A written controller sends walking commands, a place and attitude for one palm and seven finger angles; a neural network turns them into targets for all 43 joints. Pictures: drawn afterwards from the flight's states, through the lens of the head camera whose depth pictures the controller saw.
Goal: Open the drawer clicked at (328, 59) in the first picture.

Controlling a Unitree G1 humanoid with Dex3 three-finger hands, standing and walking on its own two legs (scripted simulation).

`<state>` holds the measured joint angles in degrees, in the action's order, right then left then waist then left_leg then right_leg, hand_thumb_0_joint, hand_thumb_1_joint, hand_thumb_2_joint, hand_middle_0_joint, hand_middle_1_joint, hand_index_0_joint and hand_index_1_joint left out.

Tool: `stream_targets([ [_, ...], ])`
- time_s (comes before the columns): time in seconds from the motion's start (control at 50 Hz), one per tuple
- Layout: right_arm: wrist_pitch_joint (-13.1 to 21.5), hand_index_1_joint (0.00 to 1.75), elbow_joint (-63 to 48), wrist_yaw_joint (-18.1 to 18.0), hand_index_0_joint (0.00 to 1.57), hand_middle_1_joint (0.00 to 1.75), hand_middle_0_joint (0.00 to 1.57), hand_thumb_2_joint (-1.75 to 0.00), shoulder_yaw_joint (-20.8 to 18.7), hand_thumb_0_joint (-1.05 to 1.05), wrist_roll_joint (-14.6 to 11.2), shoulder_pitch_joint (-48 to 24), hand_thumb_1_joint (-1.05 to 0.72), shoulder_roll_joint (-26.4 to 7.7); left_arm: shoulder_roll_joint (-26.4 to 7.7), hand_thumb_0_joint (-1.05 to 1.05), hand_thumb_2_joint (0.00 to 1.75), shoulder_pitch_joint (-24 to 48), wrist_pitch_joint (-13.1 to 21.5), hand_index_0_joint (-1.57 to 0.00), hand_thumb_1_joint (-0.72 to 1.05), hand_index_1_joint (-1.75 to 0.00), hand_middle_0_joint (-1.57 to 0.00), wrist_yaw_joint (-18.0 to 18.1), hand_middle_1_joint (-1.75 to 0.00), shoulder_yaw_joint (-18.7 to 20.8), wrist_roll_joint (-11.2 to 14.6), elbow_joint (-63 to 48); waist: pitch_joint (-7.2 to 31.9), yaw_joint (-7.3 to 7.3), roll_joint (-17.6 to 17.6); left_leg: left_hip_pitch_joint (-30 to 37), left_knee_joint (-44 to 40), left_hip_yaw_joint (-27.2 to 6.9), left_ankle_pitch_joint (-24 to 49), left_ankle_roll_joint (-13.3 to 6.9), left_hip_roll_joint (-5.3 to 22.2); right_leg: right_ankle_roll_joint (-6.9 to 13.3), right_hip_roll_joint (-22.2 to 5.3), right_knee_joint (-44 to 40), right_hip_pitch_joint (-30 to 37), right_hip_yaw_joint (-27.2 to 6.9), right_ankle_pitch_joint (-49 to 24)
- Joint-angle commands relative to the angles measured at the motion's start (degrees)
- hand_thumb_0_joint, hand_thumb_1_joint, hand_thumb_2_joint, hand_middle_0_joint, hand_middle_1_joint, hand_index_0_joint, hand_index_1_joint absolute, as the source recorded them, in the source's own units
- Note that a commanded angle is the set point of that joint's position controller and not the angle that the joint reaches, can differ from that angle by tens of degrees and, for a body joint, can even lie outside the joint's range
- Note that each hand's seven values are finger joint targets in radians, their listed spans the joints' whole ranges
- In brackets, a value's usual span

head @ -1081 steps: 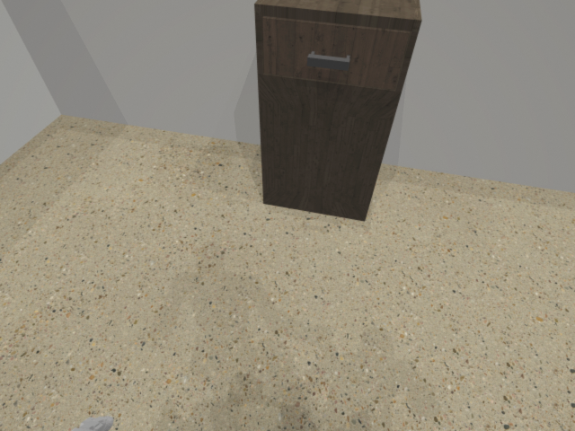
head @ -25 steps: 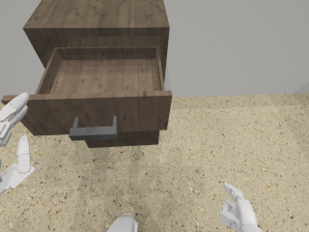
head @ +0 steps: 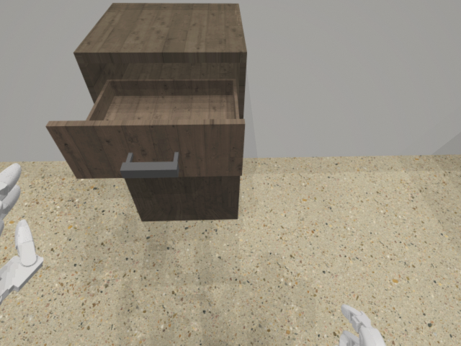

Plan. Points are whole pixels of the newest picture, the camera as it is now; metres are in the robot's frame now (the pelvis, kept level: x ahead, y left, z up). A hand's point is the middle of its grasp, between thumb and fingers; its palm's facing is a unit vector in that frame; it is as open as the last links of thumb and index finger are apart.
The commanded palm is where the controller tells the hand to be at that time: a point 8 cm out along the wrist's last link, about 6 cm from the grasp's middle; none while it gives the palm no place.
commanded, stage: stop stepping back and stand still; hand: left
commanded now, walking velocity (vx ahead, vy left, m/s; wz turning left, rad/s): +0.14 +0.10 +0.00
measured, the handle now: (152, 163) +0.52 +0.21 -0.01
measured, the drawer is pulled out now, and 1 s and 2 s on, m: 0.30 0.30 0.30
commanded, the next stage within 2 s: let the arm hang, fingers relaxed in 0.46 s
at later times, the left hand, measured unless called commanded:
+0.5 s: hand (9, 315) +0.13 +0.24 +0.16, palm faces +0.41 -0.80 -0.43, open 7.4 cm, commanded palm +0.07 +0.29 +0.18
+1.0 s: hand out of the picture -0.08 +0.18 -0.17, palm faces +0.11 -0.97 -0.22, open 7.0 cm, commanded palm none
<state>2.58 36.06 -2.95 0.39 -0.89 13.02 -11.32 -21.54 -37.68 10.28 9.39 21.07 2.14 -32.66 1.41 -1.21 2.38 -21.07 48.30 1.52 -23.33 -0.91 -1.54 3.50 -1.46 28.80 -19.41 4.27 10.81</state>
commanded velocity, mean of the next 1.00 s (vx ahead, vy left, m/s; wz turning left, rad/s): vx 0.05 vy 0.00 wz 0.00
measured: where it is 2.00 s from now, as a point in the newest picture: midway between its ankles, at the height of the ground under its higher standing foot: outside the picture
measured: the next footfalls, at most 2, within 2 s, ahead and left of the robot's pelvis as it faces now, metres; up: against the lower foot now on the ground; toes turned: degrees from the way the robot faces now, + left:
left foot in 0.08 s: +0.00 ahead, +0.12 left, +0.00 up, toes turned +6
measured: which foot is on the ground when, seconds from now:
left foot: up 0.00-0.06, down 0.08-1.00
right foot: down 0.00-1.00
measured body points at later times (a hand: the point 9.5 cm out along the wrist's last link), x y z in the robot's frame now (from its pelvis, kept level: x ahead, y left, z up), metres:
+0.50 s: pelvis -0.05 +0.00 -0.01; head -0.06 +0.01 +0.44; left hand +0.10 +0.28 +0.18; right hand +0.12 -0.22 -0.09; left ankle -0.04 +0.12 -0.74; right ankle +0.02 -0.08 -0.72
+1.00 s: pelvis -0.06 -0.01 +0.00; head -0.03 +0.00 +0.45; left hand -0.09 +0.24 -0.16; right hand -0.07 -0.24 -0.15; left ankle -0.04 +0.12 -0.74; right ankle -0.01 -0.09 -0.74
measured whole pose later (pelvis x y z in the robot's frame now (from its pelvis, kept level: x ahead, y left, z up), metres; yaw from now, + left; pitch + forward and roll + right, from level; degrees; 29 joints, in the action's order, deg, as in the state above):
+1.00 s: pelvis -0.06 -0.01 +0.00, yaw +5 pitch -2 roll -1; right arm -2.3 58.9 -1.5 -0.6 1.3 19.7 -9.4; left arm -11.3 -18.0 -1.7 1.2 2.0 -0.9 58.9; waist -5.0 0.0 0.2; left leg -13.8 27.5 0.6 -12.1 0.2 1.6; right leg 2.9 2.2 24.3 -13.4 3.5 9.4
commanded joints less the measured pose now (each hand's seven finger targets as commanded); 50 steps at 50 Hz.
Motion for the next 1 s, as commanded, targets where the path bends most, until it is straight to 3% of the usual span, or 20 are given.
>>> stream_targets([
  [0.0, 5.7, 0.3, -9.7, -1.2, 0.2, 0.3, 0.2, -0.9, -2.4, 0.0, 0.4, -5.6, -0.9, -6.5, -8.2, 0.0, 0.9, 2.0, 2.9, -0.2, 0.9, -0.3, -0.2, 1.3, -0.3, 3.9, -1.2, -10.6, 0.3, -0.43, 4.5, 8.5, -24.1, 2.3, -0.8, -3.0, 1.1, 0.2, -11.1, -14.5, 0.0, -13.6, 23.9],
  [0.06, 7.0, 0.3, -12.1, -0.8, 0.2, 0.3, 0.2, -0.9, -3.9, 0.0, 0.7, -5.4, -0.9, -9.2, -11.1, 0.0, 0.9, 2.8, 5.2, -0.2, 0.9, -0.3, -0.2, 1.6, -0.3, 6.0, -0.8, -18.8, 3.1, 0.77, -12.8, 9.3, -32.9, -10.0, 5.9, -6.5, 11.5, -3.4, -0.4, 4.2, 5.9, -3.9, 9.5],
  [0.1, 6.7, 0.3, -10.9, -0.5, 0.2, 0.3, 0.2, -0.9, -2.8, 0.0, 0.2, -6.4, -0.9, -7.1, -11.3, 0.0, 0.9, 0.5, 4.7, -0.2, 0.9, -0.3, -0.2, 1.4, -0.3, 7.3, -1.0, -17.9, 0.8, 0.71, -18.1, -1.6, -35.8, -13.0, -8.4, -7.0, 13.9, -4.2, 0.5, 9.7, 7.2, -1.0, 12.7],
  [0.18, 6.8, 0.3, -10.1, -0.9, 0.2, 0.3, 0.2, -0.9, -3.4, 0.0, -0.3, -6.0, -0.9, -8.0, -9.9, 0.0, 0.9, 3.6, 4.5, -0.2, 0.9, -0.3, -0.2, 1.0, -0.3, 6.6, -0.7, -12.3, -4.6, 0.37, -5.2, -7.7, -26.4, -6.2, -7.1, -4.7, 7.6, -3.6, -0.1, -0.7, 10.9, -5.9, 12.8],
  [0.26, 5.4, 0.3, -9.1, -0.7, 0.2, 0.3, 0.2, -0.9, -3.9, 0.0, 0.1, -4.4, -0.9, -7.0, -9.3, 0.0, 0.9, 5.9, 5.2, -0.2, 0.9, -0.3, -0.2, 0.5, -0.3, 5.9, -0.5, -7.2, -3.2, -0.5, 8.4, -2.5, -0.3, -0.2, -3.4, -1.6, 0.1, 2.6, -14.9, -20.8, 0.3, -30.9, 34.6],
  [0.34, 4.2, 0.3, -9.0, -0.9, 0.2, 0.3, 0.2, -0.9, -2.4, 0.0, 0.7, -4.1, -0.9, -5.7, -8.5, 0.0, 0.9, 5.0, 4.6, -0.2, 0.9, -0.3, -0.2, 0.6, -0.3, 4.6, -1.1, -8.1, 0.4, -1.07, 7.7, 11.1, -14.2, 1.8, -2.1, -2.4, 0.9, 1.3, -10.5, -16.1, -7.5, -16.2, 31.7],
  [0.36, 4.4, 0.3, -9.5, -1.2, 0.2, 0.3, 0.2, -0.9, -2.3, 0.0, 0.8, -4.9, -0.9, -6.3, -9.1, 0.0, 0.9, 5.1, 4.6, -0.2, 0.9, -0.3, -0.2, 0.9, -0.3, 4.8, -1.0, -10.5, -0.4, -1.03, 2.0, 12.4, -22.0, 0.8, -1.9, -2.7, 1.9, 0.6, -8.0, -11.7, -7.1, -13.7, 29.3],
  [0.4, 5.3, 0.3, -10.6, -0.9, 0.2, 0.3, 0.2, -0.9, -2.4, 0.0, 1.5, -5.2, -0.9, -8.2, -8.8, 0.0, 0.9, 6.5, 5.6, -0.2, 0.9, -0.3, -0.2, 1.2, -0.3, 4.6, -0.9, -16.9, -2.5, -0.6, -16.3, 6.3, -36.5, -17.8, -12.6, -7.2, 13.6, -3.4, 2.9, 9.8, -4.5, -4.6, 16.3],
  [0.42, 6.0, 0.3, -10.2, -0.6, 0.2, 0.3, 0.2, -0.9, -2.2, 0.0, 1.1, -5.4, -0.9, -6.4, -10.5, 0.0, 0.9, 7.2, 5.2, -0.2, 0.9, -0.3, -0.2, 1.5, -0.3, 6.5, -1.5, -16.7, -2.8, -0.65, -18.8, -1.2, -40.2, -21.9, -16.8, -9.4, 18.1, -4.7, 3.6, 22.1, -2.1, -2.9, 13.8],
  [0.46, 7.1, 0.3, -10.4, 0.1, 0.2, 0.3, 0.2, -0.9, -2.4, 0.0, 0.7, -4.9, -0.9, -5.2, -10.6, 0.0, 0.9, 5.8, 4.3, -0.2, 0.9, -0.3, -0.2, 1.1, -0.3, 6.4, -1.4, -15.7, -3.6, -0.03, -12.5, -2.6, -37.6, -17.5, -8.6, -9.5, 16.9, -4.7, 2.3, 24.8, -2.4, -5.1, 13.2],
  [0.52, 7.5, 0.3, -9.1, 0.0, 0.2, 0.3, 0.2, -0.9, -1.8, 0.0, 0.4, -5.5, -0.9, -6.3, -9.0, 0.0, 0.9, 2.8, 3.9, -0.2, 0.9, -0.3, -0.2, 1.1, -0.3, 5.4, -0.9, -11.4, -3.6, 0.88, -9.4, -1.4, -27.1, -7.4, 10.4, -5.2, 11.9, -4.4, 1.1, 0.9, 8.1, -2.1, 6.6],
  [0.54, 7.5, 0.3, 3.7, 3.2, 0.2, 0.3, 0.2, -0.9, -5.5, 0.0, 1.9, -6.7, -0.9, -12.2, 3.1, 0.0, 0.9, 7.8, -6.0, -0.2, 0.9, -0.3, -0.2, -6.8, -0.3, -15.0, -5.7, 36.4, -1.6, 0.35, -2.4, -1.9, -10.9, -3.1, 18.8, -1.7, 5.6, -1.4, -6.4, 2.3, 4.2, -7.7, -20.0],
  [0.56, 5.3, 0.3, 3.1, 3.1, 0.2, 0.3, 0.2, -0.9, -5.4, 0.0, 1.1, 0.6, -0.9, -6.4, 4.0, 0.0, 0.9, 7.7, -9.1, -0.2, 0.9, -0.3, -0.2, -8.4, -0.3, -15.5, -5.1, 38.4, 4.0, -1.21, 2.5, 1.6, -8.8, -2.3, 16.5, 0.2, 4.8, 0.8, -10.0, 1.0, 6.8, -12.6, -33.8],
  [0.58, 3.3, 0.3, 3.6, 3.3, 0.2, 0.3, 0.2, -0.9, -4.0, 0.0, 0.2, 3.7, -0.9, -5.5, 2.7, 0.0, 0.9, 12.3, -9.7, -0.2, 0.9, -0.3, -0.2, -9.4, -0.3, -15.2, -4.2, 40.1, 2.9, -2.62, 4.6, 4.8, -10.7, -2.7, 11.3, 0.7, 3.3, 1.7, -11.2, 0.0, 2.1, -10.6, -25.2],
  [0.64, -0.8, 0.3, 4.4, 2.8, 0.2, 0.3, 0.2, -0.9, -3.8, 0.0, 2.0, 2.6, -0.9, -6.4, 3.0, 0.0, 0.9, 17.0, -10.1, -0.2, 0.9, -0.3, -0.2, -8.7, -0.3, -15.5, -4.2, 49.6, 0.5, -0.09, 17.1, 2.0, -7.0, -2.1, 5.7, -0.5, 1.8, 3.4, -9.4, -4.2, 2.8, -11.8, -13.3],
  [0.66, -1.6, 0.3, 5.0, 2.8, 0.2, 0.3, 0.2, -0.9, -4.0, 0.0, 2.2, 1.9, -0.9, -6.6, 2.6, 0.0, 0.9, 19.6, -10.5, -0.2, 0.9, -0.3, -0.2, -8.4, -0.3, -15.7, -4.3, 53.8, -1.1, -0.35, 15.3, 2.5, -7.8, -2.1, 5.3, -0.7, 1.7, 4.3, -9.5, -3.9, 2.1, -11.8, -13.2],
  [0.72, -2.4, 0.3, 8.8, 2.5, 0.2, 0.3, 0.2, -0.9, -2.6, 0.0, 2.5, 1.5, -0.9, -5.4, 3.1, 0.0, 0.9, 23.3, -11.5, -0.2, 0.9, -0.3, -0.2, -8.4, -0.3, -16.8, -3.4, 64.6, -4.5, -0.21, -5.3, 6.5, -21.1, -7.1, 16.0, -2.4, 5.9, 0.3, -3.5, -2.3, -1.2, -9.0, 2.5],
  [0.76, -2.4, 0.3, 10.5, 2.0, 0.2, 0.3, 0.2, -0.9, -2.0, 0.0, 2.7, -0.2, -0.9, -6.7, 2.9, 0.0, 0.9, 23.2, -11.7, -0.2, 0.9, -0.3, -0.2, -8.4, -0.3, -17.3, -3.1, 71.8, -7.0, 1.48, -11.4, 0.0, -29.5, -12.3, 8.8, -4.1, 10.2, -1.4, -0.1, -1.4, 4.1, -6.3, 5.7],
  [0.84, -2.4, 0.3, 14.9, 1.1, 0.2, 0.3, 0.2, -0.9, -2.1, 0.0, 2.3, 1.9, -0.9, -4.3, 5.9, 0.0, 0.9, 19.1, -10.6, -0.2, 0.9, -0.3, -0.2, -8.4, -0.3, -17.1, -3.2, 82.3, -1.9, 2.12, -11.0, 2.9, -27.7, -5.7, 3.4, -2.0, 5.9, 0.1, -2.1, -8.6, 10.3, -9.7, 4.1],
  [0.98, -3.1, 0.3, 21.3, 0.9, 0.2, 0.3, 0.2, -0.9, -2.0, 0.0, 1.8, 9.6, -0.9, -2.1, 5.5, 0.0, 0.9, 19.6, -10.2, -0.2, 0.9, -0.3, -0.2, -8.2, -0.3, -18.5, -2.7, 90.8, -3.4, 0.57, -3.4, 8.0, -27.6, -4.7, 6.4, -1.7, 6.4, 0.3, -2.8, -12.9, 6.3, -9.8, 7.4],
])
